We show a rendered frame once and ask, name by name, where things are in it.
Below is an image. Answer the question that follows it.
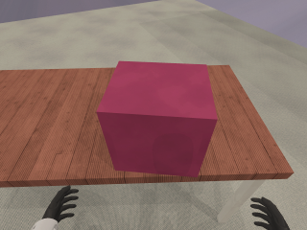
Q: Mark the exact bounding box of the left robot hand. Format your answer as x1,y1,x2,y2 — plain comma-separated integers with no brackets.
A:
42,185,79,222

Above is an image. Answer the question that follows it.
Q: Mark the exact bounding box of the robot left forearm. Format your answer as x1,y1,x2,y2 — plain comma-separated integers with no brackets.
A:
31,218,59,230

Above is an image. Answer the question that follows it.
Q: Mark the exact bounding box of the right robot hand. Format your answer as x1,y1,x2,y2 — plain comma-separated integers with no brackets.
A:
250,197,290,230

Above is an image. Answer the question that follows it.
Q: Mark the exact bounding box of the carton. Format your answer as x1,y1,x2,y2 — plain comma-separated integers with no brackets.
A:
96,60,218,177

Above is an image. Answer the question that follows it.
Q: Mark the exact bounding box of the table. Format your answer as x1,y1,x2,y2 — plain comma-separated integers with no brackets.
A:
0,65,294,223

